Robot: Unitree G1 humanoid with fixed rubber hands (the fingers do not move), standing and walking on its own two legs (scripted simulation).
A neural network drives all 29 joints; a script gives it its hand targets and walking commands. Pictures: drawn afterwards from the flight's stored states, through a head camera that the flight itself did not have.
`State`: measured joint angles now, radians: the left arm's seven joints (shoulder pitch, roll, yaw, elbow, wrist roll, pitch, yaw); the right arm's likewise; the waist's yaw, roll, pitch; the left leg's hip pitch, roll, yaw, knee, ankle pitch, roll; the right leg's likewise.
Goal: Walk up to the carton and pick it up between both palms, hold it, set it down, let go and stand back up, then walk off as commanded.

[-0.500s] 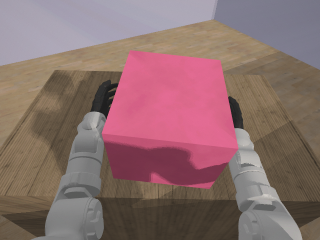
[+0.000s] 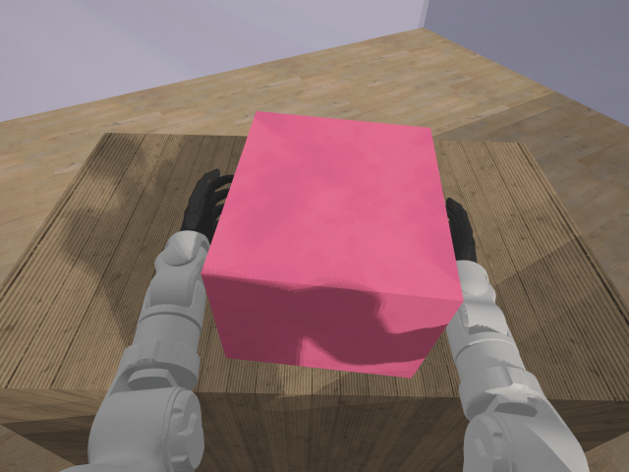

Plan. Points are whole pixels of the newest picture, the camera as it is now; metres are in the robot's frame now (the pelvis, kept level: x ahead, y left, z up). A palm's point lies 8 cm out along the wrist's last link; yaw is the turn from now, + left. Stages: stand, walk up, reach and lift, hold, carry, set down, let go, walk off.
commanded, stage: set down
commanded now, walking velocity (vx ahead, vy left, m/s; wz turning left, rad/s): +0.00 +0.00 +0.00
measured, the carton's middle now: (330, 239) +0.40 +0.00 +0.08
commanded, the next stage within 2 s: none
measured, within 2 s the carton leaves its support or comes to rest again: rests again in 1.54 s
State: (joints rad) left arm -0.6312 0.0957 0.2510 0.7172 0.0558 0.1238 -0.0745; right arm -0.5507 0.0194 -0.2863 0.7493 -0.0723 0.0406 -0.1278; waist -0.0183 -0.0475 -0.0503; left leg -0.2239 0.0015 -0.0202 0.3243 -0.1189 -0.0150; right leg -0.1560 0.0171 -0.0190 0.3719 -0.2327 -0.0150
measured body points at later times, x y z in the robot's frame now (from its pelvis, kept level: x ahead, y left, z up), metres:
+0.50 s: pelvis +0.01 +0.00 +0.00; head +0.01 +0.01 +0.45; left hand +0.41 +0.17 +0.08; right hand +0.38 -0.18 +0.06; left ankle +0.03 +0.13 -0.75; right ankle -0.02 -0.10 -0.75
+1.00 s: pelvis +0.01 +0.00 +0.00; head +0.03 +0.01 +0.45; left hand +0.42 +0.16 +0.06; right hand +0.38 -0.18 +0.04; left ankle +0.03 +0.13 -0.75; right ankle -0.02 -0.10 -0.75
